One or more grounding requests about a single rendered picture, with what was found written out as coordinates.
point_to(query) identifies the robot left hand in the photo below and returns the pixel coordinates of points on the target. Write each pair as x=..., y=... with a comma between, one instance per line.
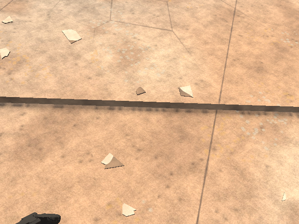
x=36, y=218

